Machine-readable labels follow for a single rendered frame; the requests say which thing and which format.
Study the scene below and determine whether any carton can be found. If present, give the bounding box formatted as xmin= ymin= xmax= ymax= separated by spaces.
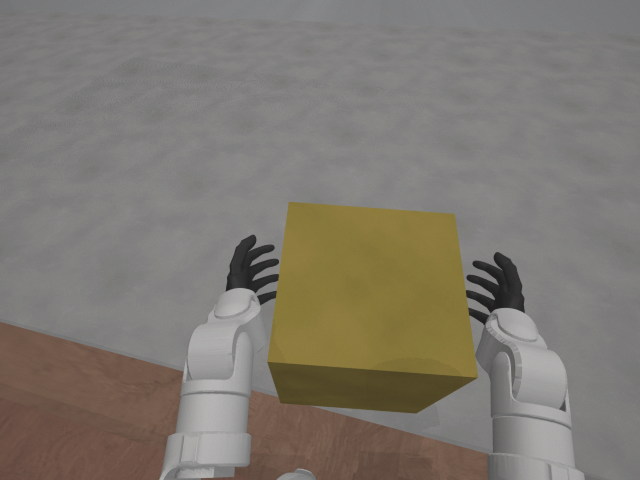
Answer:
xmin=267 ymin=202 xmax=478 ymax=413

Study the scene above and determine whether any robot right forearm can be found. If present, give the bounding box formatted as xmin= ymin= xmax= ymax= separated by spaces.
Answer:
xmin=475 ymin=308 xmax=585 ymax=480

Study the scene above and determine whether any robot left hand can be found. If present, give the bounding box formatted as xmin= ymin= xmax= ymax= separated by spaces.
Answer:
xmin=226 ymin=235 xmax=279 ymax=305

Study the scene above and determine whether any robot right hand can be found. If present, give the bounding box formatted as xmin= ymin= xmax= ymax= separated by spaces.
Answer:
xmin=466 ymin=252 xmax=525 ymax=326

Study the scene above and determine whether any robot left forearm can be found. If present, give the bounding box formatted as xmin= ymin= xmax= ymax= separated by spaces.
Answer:
xmin=159 ymin=288 xmax=268 ymax=480

